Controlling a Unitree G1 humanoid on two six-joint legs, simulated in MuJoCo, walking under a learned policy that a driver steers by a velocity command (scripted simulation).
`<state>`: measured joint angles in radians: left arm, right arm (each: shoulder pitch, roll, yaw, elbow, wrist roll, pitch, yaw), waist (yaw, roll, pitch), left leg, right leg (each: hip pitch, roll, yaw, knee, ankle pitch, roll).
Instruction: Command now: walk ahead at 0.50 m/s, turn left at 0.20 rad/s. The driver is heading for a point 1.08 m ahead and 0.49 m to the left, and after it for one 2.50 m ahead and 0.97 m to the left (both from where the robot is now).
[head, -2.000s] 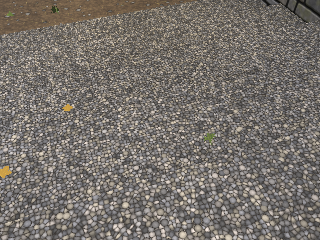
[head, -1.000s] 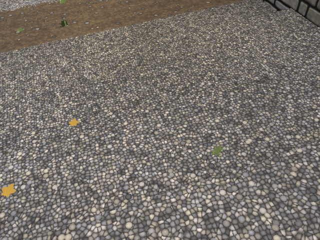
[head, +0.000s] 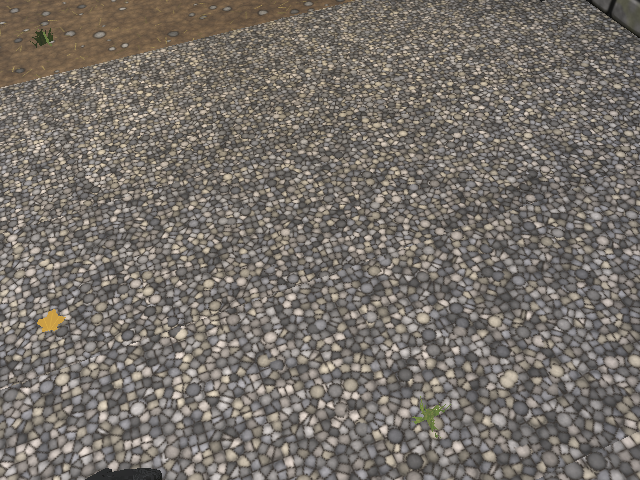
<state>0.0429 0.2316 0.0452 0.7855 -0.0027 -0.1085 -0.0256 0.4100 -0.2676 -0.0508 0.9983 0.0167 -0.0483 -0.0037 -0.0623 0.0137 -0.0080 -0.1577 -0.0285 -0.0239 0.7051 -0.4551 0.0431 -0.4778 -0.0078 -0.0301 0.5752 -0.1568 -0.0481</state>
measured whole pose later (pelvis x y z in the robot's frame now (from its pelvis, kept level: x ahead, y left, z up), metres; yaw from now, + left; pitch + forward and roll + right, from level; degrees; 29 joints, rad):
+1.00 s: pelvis +0.50 +0.20 -0.17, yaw +34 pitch +2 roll +1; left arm 0.09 0.23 0.04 0.72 0.00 -0.10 0.03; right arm 0.33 -0.21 -0.05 0.91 0.01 -0.04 -0.02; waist -0.05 -0.04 0.00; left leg -0.24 -0.13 -0.12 0.57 -0.35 0.07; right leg -0.70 -0.09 0.08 0.79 -0.02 0.09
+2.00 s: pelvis +0.87 +0.53 -0.17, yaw +31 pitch +1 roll +2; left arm 0.18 0.28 0.11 0.79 -0.01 -0.02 -0.04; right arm 0.38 -0.23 -0.08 0.94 0.00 -0.10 -0.04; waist -0.04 -0.06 -0.01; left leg -0.06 0.00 0.23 0.48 -0.44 0.03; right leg -0.70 -0.06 0.13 0.74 0.32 -0.04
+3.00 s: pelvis +1.11 +0.66 -0.34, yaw -1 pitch +1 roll +0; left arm 0.20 0.23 0.05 0.69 0.01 0.05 0.00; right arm 0.23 -0.23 -0.05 0.70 -0.02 0.02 -0.01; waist -0.03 0.00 -0.01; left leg -0.34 0.03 0.04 0.59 -0.27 -0.01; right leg -0.31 0.01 0.03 0.57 -0.27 0.01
